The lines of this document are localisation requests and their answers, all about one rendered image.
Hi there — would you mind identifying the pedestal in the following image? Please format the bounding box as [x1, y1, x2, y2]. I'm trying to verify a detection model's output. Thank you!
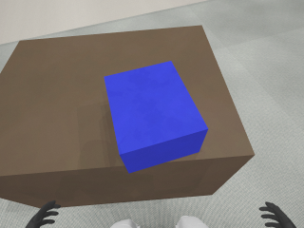
[0, 25, 255, 209]

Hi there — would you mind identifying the left robot hand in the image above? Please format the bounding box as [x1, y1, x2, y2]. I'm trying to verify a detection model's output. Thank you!
[25, 200, 61, 228]

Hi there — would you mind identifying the carton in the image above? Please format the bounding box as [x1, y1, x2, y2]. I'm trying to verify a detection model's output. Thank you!
[104, 61, 208, 174]

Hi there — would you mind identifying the robot right thigh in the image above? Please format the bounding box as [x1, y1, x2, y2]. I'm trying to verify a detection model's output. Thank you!
[175, 216, 209, 228]

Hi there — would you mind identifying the right robot hand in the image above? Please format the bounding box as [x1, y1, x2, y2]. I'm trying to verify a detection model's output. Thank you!
[258, 201, 296, 228]

